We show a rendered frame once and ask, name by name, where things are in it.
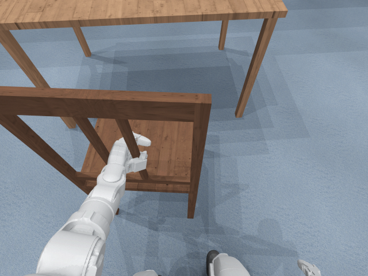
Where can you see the left robot upper arm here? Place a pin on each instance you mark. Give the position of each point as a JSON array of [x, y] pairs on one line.
[[73, 254]]

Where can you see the table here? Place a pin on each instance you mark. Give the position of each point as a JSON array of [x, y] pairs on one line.
[[43, 14]]

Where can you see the chair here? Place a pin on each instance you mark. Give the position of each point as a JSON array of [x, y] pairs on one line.
[[175, 123]]

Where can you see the robot right hand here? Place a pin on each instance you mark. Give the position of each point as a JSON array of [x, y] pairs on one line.
[[308, 269]]

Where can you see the robot left forearm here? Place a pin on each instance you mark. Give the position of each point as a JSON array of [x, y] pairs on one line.
[[99, 208]]

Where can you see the robot left hand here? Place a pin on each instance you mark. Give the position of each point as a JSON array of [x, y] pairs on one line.
[[120, 154]]

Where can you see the right robot thigh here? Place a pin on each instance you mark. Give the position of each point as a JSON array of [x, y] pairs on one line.
[[227, 266]]

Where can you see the robot right foot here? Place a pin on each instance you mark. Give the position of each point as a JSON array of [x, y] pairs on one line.
[[210, 256]]

